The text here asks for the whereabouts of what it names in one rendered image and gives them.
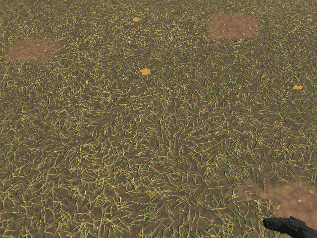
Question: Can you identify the right robot hand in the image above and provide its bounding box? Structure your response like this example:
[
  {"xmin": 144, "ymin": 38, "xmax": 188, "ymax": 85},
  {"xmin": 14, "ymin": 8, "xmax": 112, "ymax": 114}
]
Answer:
[{"xmin": 263, "ymin": 216, "xmax": 317, "ymax": 238}]

